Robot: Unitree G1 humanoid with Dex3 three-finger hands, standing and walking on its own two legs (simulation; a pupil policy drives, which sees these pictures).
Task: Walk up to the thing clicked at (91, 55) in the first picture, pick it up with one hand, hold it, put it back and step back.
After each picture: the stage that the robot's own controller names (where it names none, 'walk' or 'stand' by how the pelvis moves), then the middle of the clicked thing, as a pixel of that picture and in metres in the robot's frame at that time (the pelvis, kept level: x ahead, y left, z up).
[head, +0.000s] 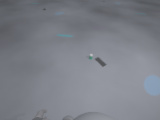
stand; (91, 56) +1.31 -0.07 -0.72
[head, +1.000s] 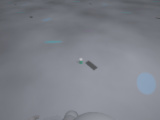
walk; (80, 61) +1.18 +0.22 -0.70
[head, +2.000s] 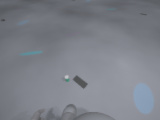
walk; (67, 78) +0.69 +0.35 -0.72
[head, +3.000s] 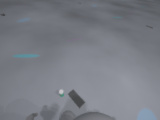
walk; (61, 93) +0.45 +0.31 -0.70
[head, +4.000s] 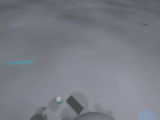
stand; (59, 100) +0.37 +0.32 -0.72
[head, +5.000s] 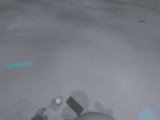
stand; (58, 102) +0.34 +0.34 -0.72
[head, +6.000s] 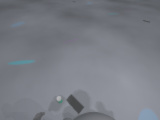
stand; (59, 99) +0.36 +0.34 -0.73
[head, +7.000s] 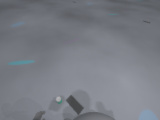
stand; (59, 100) +0.36 +0.34 -0.73
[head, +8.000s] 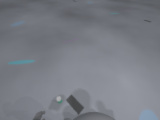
stand; (59, 100) +0.35 +0.34 -0.73
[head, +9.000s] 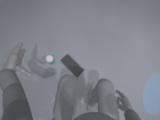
go down; (50, 60) +0.45 +0.33 -0.38
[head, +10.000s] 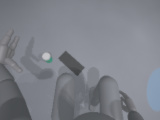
go down; (47, 58) +0.45 +0.34 -0.32
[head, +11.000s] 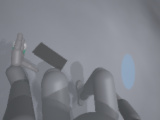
close in; (19, 50) +0.45 +0.37 -0.23
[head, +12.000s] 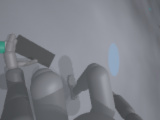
close; out of the picture +0.45 +0.37 -0.25
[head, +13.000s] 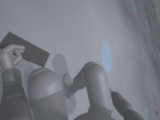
lift; out of the picture +0.50 +0.38 -0.25
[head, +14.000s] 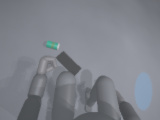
lift; (53, 45) +0.59 +0.32 -0.32
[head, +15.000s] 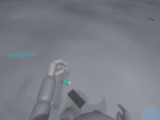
stand; (66, 82) +0.60 +0.24 -0.67
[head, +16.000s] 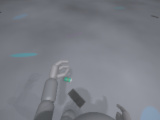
stand; (68, 79) +0.63 +0.26 -0.70
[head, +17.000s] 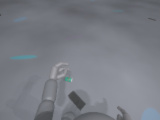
stand; (68, 79) +0.67 +0.25 -0.71
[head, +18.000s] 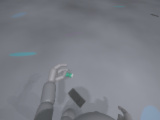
stand; (69, 75) +0.70 +0.25 -0.69
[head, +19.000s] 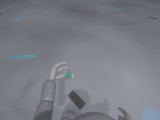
stand; (70, 75) +0.73 +0.24 -0.70
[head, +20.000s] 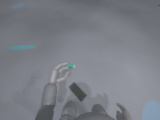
stand; (71, 66) +0.77 +0.23 -0.65
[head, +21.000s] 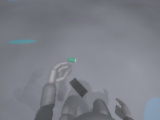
stand; (72, 60) +0.81 +0.23 -0.61
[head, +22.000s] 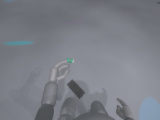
stand; (70, 60) +0.82 +0.23 -0.63
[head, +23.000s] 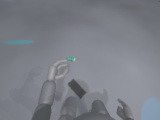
stand; (71, 59) +0.84 +0.22 -0.62
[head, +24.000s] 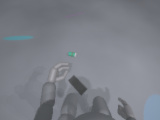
stand; (72, 54) +0.85 +0.23 -0.59
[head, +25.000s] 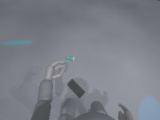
stand; (70, 58) +0.85 +0.22 -0.64
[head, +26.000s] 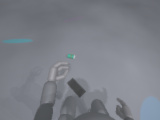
stand; (71, 56) +0.87 +0.22 -0.62
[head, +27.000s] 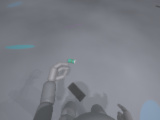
stand; (71, 61) +0.87 +0.22 -0.66
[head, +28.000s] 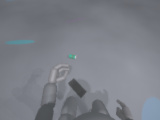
stand; (72, 56) +0.88 +0.22 -0.62
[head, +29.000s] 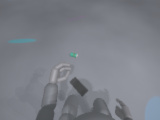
close; (74, 55) +0.89 +0.22 -0.61
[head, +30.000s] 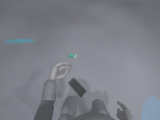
close; (72, 55) +0.88 +0.22 -0.62
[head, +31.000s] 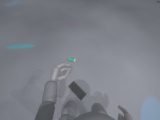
stand; (72, 59) +0.87 +0.23 -0.66
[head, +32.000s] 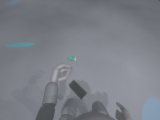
stand; (72, 58) +0.87 +0.23 -0.64
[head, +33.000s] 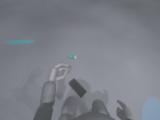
close; (72, 56) +0.87 +0.22 -0.62
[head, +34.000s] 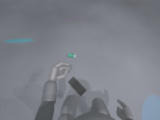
close; (72, 55) +0.88 +0.23 -0.61
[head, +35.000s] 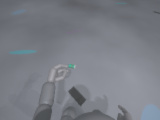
close; (72, 66) +0.84 +0.22 -0.69
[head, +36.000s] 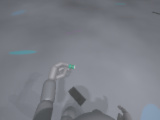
close; (71, 66) +0.84 +0.23 -0.68
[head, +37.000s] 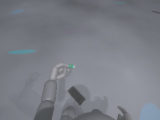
close; (71, 66) +0.84 +0.23 -0.69
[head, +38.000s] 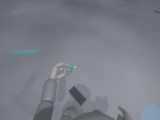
stand; (72, 66) +0.82 +0.22 -0.69
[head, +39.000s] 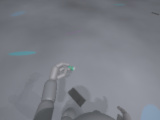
close; (71, 68) +0.82 +0.23 -0.69
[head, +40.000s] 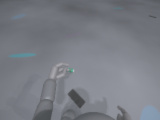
close; (70, 70) +0.81 +0.23 -0.70
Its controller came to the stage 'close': yes
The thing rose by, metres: 0.01
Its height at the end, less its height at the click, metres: -0.02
